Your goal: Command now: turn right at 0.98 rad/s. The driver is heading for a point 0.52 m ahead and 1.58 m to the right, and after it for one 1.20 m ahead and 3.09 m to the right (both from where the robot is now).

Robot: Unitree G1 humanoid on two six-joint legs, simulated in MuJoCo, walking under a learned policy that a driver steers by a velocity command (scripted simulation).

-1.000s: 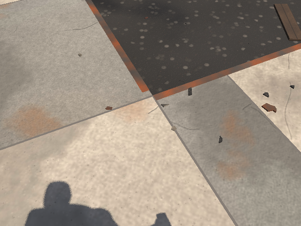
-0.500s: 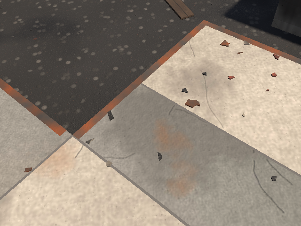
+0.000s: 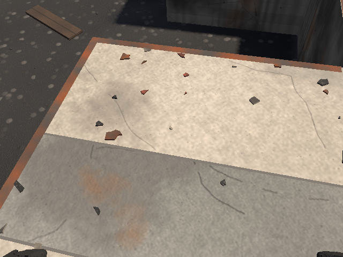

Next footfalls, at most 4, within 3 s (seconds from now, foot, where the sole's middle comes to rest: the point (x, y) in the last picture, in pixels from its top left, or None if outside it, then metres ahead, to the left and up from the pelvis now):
0.06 left None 0.08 0.13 -0.77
0.48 right None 0.00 -0.15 -0.77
0.96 left None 0.19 -0.04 -0.77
1.38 right None -0.08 -0.15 -0.77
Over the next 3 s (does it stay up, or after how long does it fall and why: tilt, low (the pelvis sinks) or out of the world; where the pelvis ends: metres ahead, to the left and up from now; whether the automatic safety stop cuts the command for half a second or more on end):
stays up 0.43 -0.86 0.00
